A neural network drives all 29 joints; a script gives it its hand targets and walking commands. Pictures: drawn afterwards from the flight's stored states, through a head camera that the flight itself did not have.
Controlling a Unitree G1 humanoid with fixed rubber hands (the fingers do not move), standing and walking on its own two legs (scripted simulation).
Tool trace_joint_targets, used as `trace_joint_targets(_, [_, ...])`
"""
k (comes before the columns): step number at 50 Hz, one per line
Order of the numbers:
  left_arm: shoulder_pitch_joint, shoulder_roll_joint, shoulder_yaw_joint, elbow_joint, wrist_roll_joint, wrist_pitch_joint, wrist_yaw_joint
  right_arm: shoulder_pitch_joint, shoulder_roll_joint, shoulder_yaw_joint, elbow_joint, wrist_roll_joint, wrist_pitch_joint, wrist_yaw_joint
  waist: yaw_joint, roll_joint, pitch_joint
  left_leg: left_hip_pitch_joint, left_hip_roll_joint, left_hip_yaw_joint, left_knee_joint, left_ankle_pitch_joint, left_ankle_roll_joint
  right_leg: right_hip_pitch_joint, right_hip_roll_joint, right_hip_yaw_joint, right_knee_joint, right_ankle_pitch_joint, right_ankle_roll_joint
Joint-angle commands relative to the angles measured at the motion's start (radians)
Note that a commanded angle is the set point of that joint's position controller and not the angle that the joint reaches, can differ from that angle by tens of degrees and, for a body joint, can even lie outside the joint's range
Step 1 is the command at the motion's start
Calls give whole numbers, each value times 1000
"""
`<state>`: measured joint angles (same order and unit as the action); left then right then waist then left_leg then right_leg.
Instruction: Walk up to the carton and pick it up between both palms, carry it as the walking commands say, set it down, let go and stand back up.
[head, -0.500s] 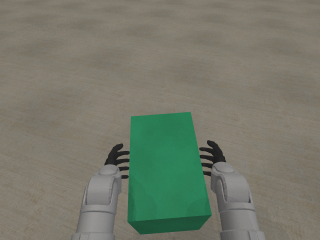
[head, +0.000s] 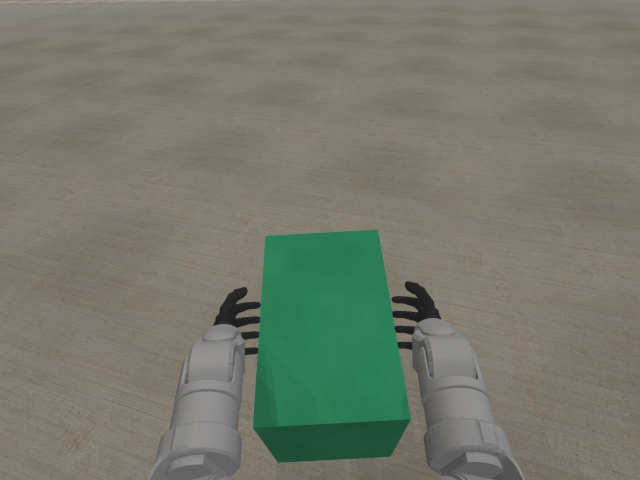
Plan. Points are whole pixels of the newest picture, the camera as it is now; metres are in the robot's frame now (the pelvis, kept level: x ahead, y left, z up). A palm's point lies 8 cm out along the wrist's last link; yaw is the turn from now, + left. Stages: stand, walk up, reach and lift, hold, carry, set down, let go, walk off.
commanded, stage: set down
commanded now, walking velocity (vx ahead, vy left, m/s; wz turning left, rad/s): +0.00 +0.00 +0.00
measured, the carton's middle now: (327, 346) +0.36 +0.02 -0.05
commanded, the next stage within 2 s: none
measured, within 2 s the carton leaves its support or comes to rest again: neither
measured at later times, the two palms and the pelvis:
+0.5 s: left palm (238, 370) +0.30 +0.15 -0.03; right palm (420, 373) +0.31 -0.12 -0.04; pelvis +0.00 +0.01 -0.01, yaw -1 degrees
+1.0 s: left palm (255, 390) +0.32 +0.14 -0.13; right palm (411, 385) +0.34 -0.12 -0.14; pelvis -0.05 +0.00 -0.08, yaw -2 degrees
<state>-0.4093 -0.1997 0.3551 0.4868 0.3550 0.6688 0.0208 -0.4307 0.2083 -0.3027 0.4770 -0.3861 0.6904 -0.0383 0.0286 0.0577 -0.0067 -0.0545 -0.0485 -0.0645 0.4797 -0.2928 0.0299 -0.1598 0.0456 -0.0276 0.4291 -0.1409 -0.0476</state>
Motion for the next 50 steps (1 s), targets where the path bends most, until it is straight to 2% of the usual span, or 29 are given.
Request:
trace_joint_targets(1, [-435, -912, -427, -29, -240, -83, -224, -383, 925, 399, -18, 231, -67, 224, -5, -50, -222, -341, 29, -83, -140, 176, 24, 412, -21, 157, 21, 209, 5])
trace_joint_targets(6, [-407, -919, -488, -70, -263, -153, -210, -361, 921, 472, -56, 265, -130, 223, 16, -52, -300, -303, 28, -84, -111, 252, 15, 402, -17, 170, 43, 273, 14])
trace_joint_targets(11, [-373, -924, -508, -54, -257, -218, -203, -335, 907, 497, -37, 270, -202, 220, 18, -34, -336, -300, 22, -86, -79, 289, 4, 352, -13, 175, 69, 295, 17])
trace_joint_targets(21, [-404, -912, -428, 98, -189, -363, -191, -381, 858, 426, 84, 204, -356, 205, -12, -30, -347, -456, 5, -100, 21, 213, 1, 165, 4, 168, 166, 231, 12])
trace_joint_targets(26, [-448, -892, -381, 159, -148, -434, -183, -432, 839, 400, 125, 162, -426, 192, -9, -42, -382, -564, -8, -99, 77, 164, 5, 72, 19, 167, 222, 189, 11])
trace_joint_targets(32, [-543, -862, -357, 183, -113, -499, -178, -525, 822, 396, 158, 124, -496, 181, 11, -49, -471, -672, -23, -81, 154, 109, 8, -46, 38, 167, 293, 119, 10])
trace_joint_targets(41, [-706, -820, -330, 171, -84, -526, -197, -666, 851, 377, 232, 94, -528, 167, 40, -85, -614, -818, -43, -35, 279, 26, 8, -185, 48, 179, 390, 5, 11])
trace_joint_targets(50, [-756, -822, -371, 140, -125, -517, -222, -694, 892, 406, 240, 105, -521, 151, 47, -99, -782, -985, -63, -12, 410, 26, -11, -280, 52, 178, 513, 42, 21])
